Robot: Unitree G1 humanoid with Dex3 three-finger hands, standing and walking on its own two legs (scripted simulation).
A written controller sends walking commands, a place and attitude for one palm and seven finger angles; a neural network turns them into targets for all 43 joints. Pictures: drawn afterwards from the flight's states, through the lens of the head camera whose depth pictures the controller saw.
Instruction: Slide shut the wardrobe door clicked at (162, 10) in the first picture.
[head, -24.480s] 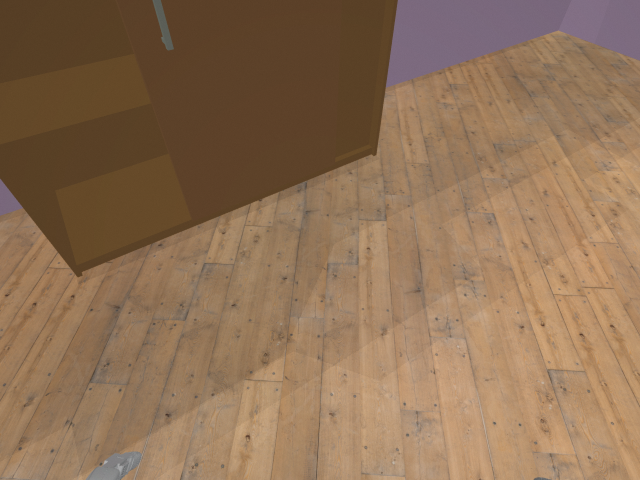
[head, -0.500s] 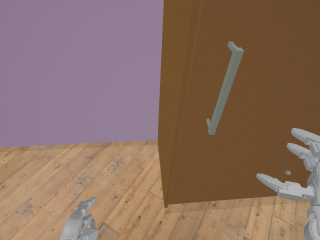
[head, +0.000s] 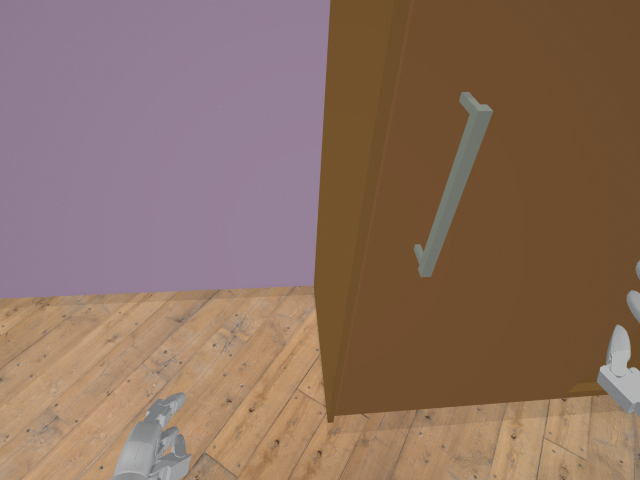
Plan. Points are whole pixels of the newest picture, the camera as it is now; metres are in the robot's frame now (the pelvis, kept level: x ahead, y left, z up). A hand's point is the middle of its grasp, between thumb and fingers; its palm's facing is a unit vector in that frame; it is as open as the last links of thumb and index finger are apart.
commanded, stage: draw the hand back to the body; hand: right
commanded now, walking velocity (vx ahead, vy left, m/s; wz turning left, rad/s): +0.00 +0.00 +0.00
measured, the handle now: (443, 196) +0.47 -0.19 +0.14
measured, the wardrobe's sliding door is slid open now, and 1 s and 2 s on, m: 0.00 0.00 0.00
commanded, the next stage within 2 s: step back with the hand held close in 0.22 s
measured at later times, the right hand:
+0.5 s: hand (592, 353) +0.20 -0.25 +0.16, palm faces +0.42 +0.80 -0.41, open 7.4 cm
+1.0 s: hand out of the picture +0.13 -0.31 +0.14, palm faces +0.42 +0.78 -0.46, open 7.4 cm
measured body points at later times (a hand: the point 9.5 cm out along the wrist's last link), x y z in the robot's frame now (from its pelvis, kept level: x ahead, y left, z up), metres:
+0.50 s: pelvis -0.01 +0.01 +0.00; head -0.01 +0.02 +0.45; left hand +0.17 +0.24 -0.08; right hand +0.17 -0.30 +0.18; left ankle -0.02 +0.10 -0.74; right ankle +0.00 -0.07 -0.74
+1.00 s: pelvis -0.07 -0.04 -0.02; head -0.05 -0.06 +0.43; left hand +0.11 +0.20 -0.09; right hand +0.11 -0.35 +0.16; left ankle -0.02 +0.11 -0.74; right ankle +0.00 -0.07 -0.74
